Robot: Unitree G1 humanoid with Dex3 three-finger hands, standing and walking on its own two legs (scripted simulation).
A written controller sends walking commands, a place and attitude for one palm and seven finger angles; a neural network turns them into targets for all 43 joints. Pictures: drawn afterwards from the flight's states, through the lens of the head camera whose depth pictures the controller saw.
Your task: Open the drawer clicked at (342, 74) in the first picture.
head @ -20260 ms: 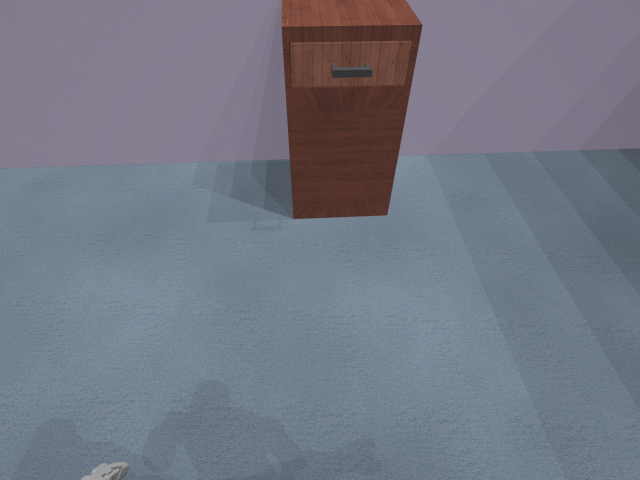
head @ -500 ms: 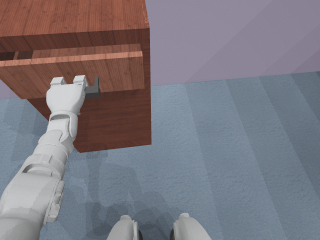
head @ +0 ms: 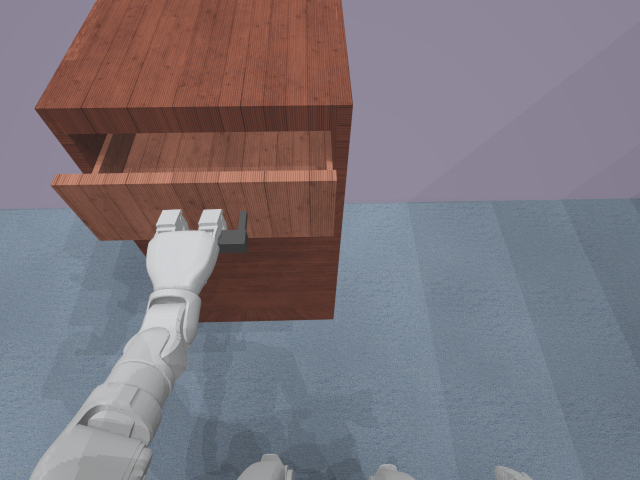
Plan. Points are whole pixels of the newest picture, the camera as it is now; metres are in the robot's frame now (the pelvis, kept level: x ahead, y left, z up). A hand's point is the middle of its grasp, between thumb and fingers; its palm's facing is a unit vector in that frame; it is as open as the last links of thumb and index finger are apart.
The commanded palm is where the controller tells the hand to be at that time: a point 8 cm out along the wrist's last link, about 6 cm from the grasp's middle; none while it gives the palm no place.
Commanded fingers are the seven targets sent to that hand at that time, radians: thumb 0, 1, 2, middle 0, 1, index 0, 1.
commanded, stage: pull the drawer open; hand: left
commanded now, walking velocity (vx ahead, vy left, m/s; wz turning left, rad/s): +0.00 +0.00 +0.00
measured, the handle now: (204, 229) +0.45 +0.19 -0.01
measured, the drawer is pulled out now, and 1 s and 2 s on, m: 0.09 0.25 0.30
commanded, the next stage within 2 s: open the thumb to release the handle in 1.42 s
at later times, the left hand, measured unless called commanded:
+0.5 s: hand (193, 297) +0.36 +0.19 -0.03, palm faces -0.01 -0.07 -1.00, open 6.1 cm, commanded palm +0.31 +0.19 +0.02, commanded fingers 0.00 0.90 0.90 -0.40 -1.35 -0.40 -1.35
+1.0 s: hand (181, 385) +0.24 +0.18 -0.03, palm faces -0.01 -0.12 -0.99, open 6.1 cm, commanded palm +0.19 +0.19 +0.02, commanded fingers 0.00 0.90 0.90 -0.40 -1.35 -0.40 -1.35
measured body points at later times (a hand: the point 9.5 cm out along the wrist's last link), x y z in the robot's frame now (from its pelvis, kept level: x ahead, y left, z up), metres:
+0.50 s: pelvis +0.00 -0.01 +0.01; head +0.08 -0.02 +0.45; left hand +0.35 +0.19 +0.02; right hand +0.05 -0.27 -0.13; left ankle -0.01 +0.09 -0.68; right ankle -0.02 -0.12 -0.68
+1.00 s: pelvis +0.01 -0.01 +0.00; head +0.07 -0.03 +0.45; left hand +0.23 +0.19 +0.02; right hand +0.22 -0.24 -0.09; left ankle -0.01 +0.09 -0.68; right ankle -0.02 -0.12 -0.68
